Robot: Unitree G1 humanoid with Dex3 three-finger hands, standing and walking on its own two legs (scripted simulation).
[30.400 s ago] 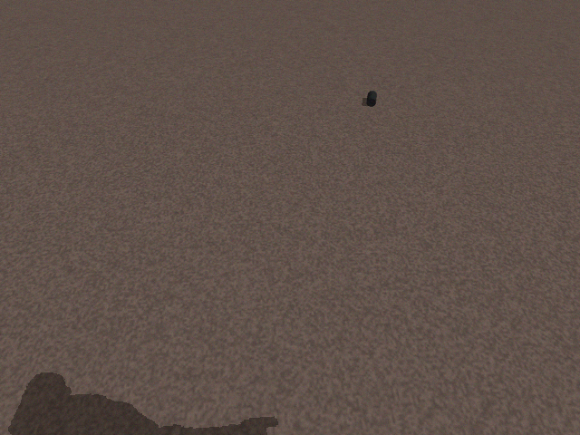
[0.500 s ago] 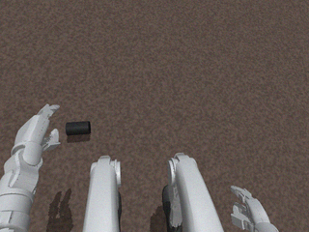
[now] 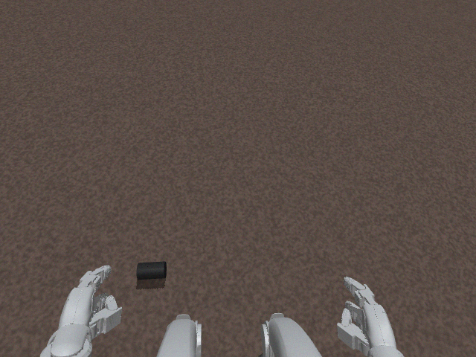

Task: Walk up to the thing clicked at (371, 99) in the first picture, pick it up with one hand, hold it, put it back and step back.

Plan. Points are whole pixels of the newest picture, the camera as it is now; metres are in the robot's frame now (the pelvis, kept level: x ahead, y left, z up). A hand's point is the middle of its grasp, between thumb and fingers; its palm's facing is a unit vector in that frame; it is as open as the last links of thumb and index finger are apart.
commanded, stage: home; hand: left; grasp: from above
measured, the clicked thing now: (151, 270) +0.45 +0.26 -0.63
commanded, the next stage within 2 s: none
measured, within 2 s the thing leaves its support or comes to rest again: neither
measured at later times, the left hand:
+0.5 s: hand (104, 335) +0.18 +0.18 +0.01, palm faces +0.08 -0.98 -0.19, open 7.4 cm
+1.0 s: hand (105, 334) +0.18 +0.18 +0.01, palm faces +0.07 -0.98 -0.20, open 7.4 cm
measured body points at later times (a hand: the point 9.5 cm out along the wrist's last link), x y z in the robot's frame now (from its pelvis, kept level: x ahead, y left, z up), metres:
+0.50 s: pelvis +0.03 +0.00 +0.06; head +0.04 +0.00 +0.51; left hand +0.17 +0.23 +0.03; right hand +0.20 -0.24 +0.00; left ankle +0.04 +0.12 -0.62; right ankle +0.03 -0.13 -0.62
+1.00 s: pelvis +0.02 +0.00 +0.06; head +0.04 +0.00 +0.51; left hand +0.17 +0.23 +0.03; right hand +0.18 -0.24 +0.00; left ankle +0.04 +0.12 -0.62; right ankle +0.03 -0.13 -0.62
